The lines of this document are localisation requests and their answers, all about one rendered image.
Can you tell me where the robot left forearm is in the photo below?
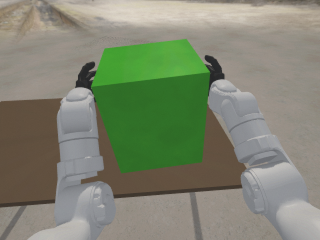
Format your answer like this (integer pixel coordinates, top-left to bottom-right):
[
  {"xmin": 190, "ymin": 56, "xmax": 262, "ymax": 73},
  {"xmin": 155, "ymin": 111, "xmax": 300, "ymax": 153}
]
[{"xmin": 54, "ymin": 87, "xmax": 104, "ymax": 223}]

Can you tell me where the right robot upper arm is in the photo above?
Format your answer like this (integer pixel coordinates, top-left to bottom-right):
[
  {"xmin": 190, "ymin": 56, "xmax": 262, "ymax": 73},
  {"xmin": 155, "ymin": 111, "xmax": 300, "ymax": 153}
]
[{"xmin": 240, "ymin": 160, "xmax": 320, "ymax": 240}]

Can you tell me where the robot right forearm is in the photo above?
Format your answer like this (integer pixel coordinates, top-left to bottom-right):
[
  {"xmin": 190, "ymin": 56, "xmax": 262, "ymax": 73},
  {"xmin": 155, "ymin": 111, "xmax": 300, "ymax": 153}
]
[{"xmin": 208, "ymin": 79, "xmax": 309, "ymax": 199}]

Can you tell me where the robot right hand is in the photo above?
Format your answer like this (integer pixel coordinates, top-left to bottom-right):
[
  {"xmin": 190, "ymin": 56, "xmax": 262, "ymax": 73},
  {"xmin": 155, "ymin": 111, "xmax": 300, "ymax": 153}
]
[{"xmin": 204, "ymin": 55, "xmax": 225, "ymax": 97}]

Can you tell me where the left robot upper arm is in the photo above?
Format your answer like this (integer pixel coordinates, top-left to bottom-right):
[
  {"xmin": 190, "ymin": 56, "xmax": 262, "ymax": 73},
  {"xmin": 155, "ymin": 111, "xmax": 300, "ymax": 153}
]
[{"xmin": 27, "ymin": 181, "xmax": 116, "ymax": 240}]

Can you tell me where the carton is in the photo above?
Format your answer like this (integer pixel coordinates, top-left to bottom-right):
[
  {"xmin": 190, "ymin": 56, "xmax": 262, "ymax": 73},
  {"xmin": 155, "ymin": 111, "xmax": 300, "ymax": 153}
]
[{"xmin": 91, "ymin": 39, "xmax": 210, "ymax": 174}]

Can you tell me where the table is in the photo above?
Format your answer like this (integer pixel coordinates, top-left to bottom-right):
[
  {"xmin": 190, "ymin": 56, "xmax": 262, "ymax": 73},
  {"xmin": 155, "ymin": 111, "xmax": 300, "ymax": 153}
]
[{"xmin": 0, "ymin": 98, "xmax": 247, "ymax": 208}]

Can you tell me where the robot left hand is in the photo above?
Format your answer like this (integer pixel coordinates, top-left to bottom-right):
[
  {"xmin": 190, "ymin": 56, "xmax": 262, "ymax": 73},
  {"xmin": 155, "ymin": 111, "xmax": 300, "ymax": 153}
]
[{"xmin": 75, "ymin": 61, "xmax": 97, "ymax": 102}]

